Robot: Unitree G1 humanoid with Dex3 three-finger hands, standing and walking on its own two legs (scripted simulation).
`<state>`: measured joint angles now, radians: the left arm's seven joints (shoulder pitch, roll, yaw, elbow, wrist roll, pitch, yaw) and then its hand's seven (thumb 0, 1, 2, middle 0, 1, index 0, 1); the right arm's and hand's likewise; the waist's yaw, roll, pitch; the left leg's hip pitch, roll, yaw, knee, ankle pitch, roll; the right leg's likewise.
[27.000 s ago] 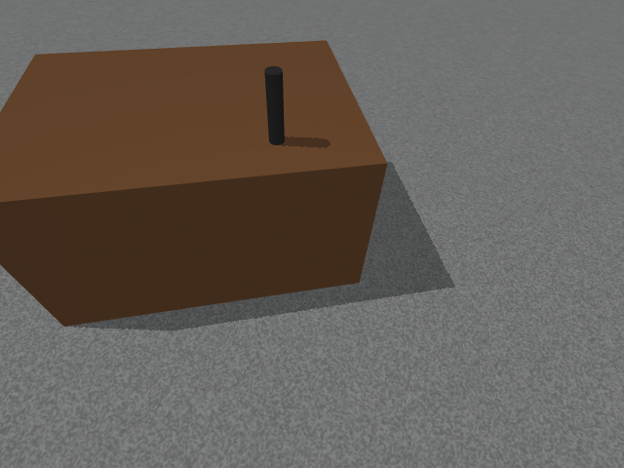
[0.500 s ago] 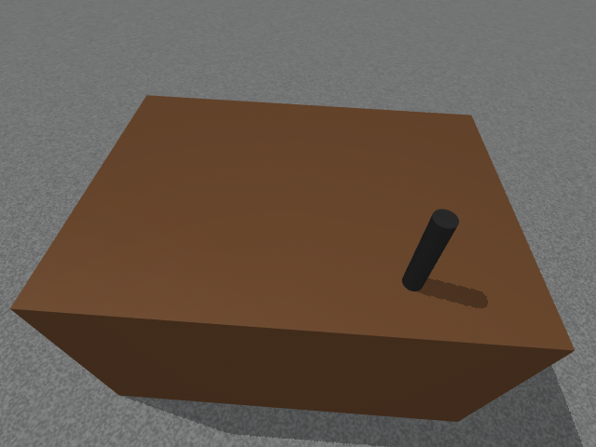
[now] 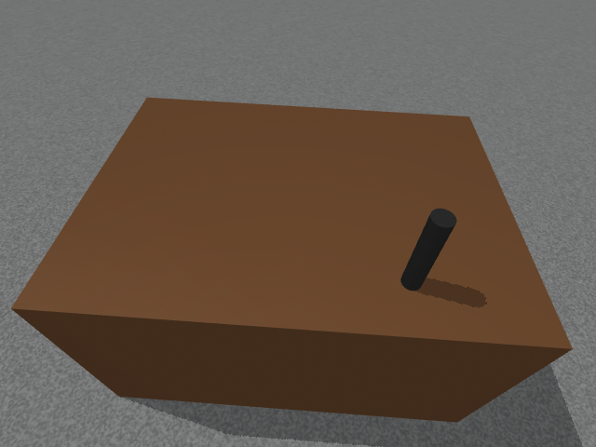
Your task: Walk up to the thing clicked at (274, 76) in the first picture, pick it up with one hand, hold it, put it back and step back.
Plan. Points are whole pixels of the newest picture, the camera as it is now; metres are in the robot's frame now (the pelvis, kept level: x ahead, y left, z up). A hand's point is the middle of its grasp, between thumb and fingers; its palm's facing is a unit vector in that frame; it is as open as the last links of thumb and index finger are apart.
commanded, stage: stand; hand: right
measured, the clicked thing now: (425, 253) +0.47 -0.24 -0.08
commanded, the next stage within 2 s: step back in 0.18 s
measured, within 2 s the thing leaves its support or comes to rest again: neither
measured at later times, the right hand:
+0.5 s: hand out of the picture +0.02 -0.26 -0.17, palm faces -0.02 +0.90 -0.43, open 7.4 cm
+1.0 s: hand out of the picture -0.08 -0.24 -0.18, palm faces +0.07 +0.93 -0.36, open 7.4 cm
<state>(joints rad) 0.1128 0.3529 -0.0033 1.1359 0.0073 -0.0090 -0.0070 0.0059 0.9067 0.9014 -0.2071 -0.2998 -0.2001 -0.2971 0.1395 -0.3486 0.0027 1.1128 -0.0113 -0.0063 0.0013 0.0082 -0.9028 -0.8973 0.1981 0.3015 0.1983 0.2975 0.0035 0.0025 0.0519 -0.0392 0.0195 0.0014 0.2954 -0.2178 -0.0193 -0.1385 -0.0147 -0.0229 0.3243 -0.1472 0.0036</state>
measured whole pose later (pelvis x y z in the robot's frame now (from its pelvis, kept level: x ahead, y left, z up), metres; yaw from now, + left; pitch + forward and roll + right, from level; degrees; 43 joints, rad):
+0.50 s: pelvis -0.07 +0.03 -0.03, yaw +0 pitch -1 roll +0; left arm 0.03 0.41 0.04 0.92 0.03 0.05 0.01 0.01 0.90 0.90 -0.21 -0.30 -0.20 -0.30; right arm 0.12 -0.42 -0.06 0.95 -0.01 0.04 0.02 0.01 -0.90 -0.90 0.20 0.30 0.20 0.30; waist -0.01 -0.03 0.17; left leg -0.26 -0.02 -0.03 0.68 -0.39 0.03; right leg -0.42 -0.06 0.01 0.62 -0.19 0.03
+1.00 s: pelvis -0.17 +0.03 -0.02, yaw -5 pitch -3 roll +1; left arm 0.14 0.36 0.07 0.85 0.03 0.05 -0.01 0.01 0.91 0.90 -0.21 -0.30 -0.20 -0.30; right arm 0.11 -0.39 -0.05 0.87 0.00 0.06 -0.02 0.01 -0.90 -0.90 0.20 0.30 0.20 0.30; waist 0.01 0.02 0.20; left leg -0.43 -0.04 -0.07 0.94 -0.50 0.00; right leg -0.26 0.04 0.05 0.65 -0.34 -0.04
